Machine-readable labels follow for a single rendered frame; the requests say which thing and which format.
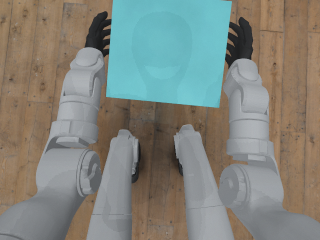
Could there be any left robot forearm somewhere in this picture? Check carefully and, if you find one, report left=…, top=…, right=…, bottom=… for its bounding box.
left=35, top=47, right=106, bottom=188

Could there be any right robot upper arm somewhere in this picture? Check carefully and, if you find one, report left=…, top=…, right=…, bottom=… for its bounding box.
left=218, top=163, right=320, bottom=240

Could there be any right robot foot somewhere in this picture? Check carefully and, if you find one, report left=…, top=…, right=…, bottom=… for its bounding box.
left=174, top=142, right=183, bottom=176

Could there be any left robot upper arm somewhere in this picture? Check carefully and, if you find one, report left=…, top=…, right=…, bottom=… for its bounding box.
left=0, top=148, right=102, bottom=240

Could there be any carton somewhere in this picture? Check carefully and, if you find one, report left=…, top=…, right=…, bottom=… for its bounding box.
left=106, top=0, right=232, bottom=108

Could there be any right robot shin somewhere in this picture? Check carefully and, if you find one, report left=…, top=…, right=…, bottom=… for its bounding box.
left=178, top=124, right=202, bottom=166

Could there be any right robot forearm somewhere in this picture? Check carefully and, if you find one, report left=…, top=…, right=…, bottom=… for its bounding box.
left=223, top=58, right=284, bottom=191

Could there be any robot right hand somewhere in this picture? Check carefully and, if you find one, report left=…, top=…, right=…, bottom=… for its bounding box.
left=225, top=17, right=253, bottom=69

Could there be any robot left hand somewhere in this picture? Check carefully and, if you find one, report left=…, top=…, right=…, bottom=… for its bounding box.
left=84, top=11, right=112, bottom=57

